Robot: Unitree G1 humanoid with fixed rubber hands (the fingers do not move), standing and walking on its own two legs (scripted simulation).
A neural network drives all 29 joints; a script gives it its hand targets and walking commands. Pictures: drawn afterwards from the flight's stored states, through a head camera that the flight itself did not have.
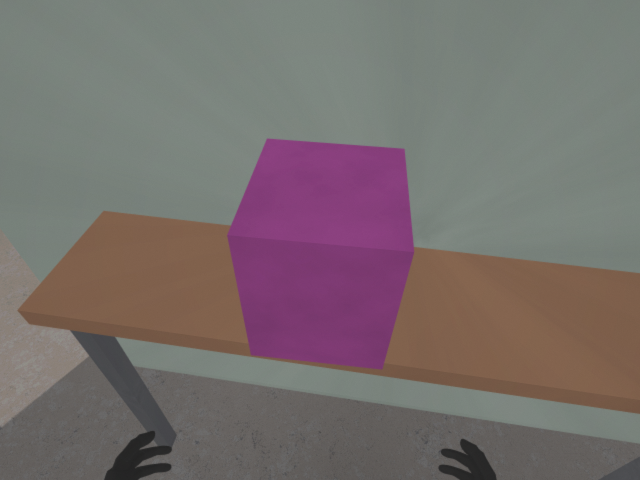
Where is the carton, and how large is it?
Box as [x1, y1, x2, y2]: [227, 139, 413, 369]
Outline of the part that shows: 267,139 227,234 250,352 254,355 381,369 413,254 404,149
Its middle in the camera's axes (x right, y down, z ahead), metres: +0.01 +0.02 +0.57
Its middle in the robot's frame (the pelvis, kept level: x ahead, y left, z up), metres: +0.43 +0.02 +0.07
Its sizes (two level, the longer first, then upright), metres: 0.210 0.200 0.250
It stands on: a table, 0.72 m high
